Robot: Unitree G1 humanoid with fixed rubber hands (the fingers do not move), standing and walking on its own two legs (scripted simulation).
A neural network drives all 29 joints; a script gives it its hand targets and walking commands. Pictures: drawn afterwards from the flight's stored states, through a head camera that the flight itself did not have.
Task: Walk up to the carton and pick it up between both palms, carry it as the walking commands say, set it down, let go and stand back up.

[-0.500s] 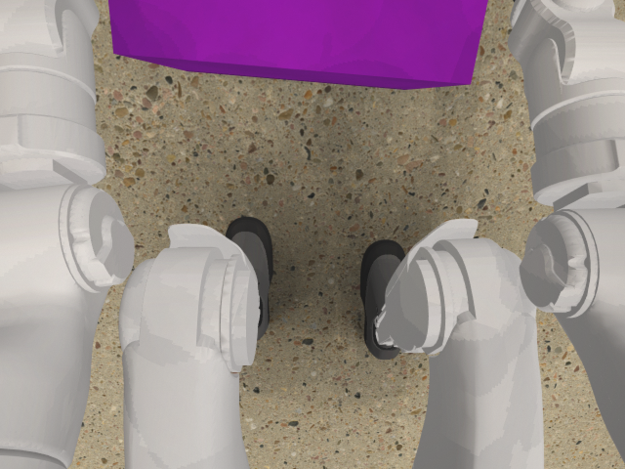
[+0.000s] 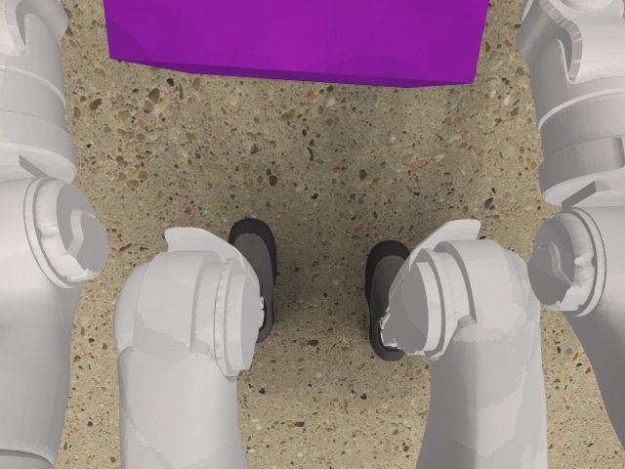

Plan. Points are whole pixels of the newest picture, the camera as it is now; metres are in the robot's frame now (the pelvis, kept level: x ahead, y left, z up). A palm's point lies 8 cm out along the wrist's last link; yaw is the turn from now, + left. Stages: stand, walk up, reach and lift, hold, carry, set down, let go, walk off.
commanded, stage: set down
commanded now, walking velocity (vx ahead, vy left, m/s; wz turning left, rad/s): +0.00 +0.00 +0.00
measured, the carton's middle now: out of the picture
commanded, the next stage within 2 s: let go in 1.46 s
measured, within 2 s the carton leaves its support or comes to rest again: neither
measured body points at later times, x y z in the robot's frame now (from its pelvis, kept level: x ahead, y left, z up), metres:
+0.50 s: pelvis +0.00 +0.00 +0.04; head +0.39 +0.03 +0.24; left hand +0.58 +0.29 -0.11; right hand +0.58 -0.16 -0.11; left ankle +0.11 +0.12 -0.33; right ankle +0.08 -0.10 -0.33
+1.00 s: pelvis -0.02 +0.00 +0.16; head +0.37 +0.03 +0.37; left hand +0.57 +0.30 +0.04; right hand +0.57 -0.17 +0.03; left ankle +0.11 +0.12 -0.33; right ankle +0.08 -0.10 -0.33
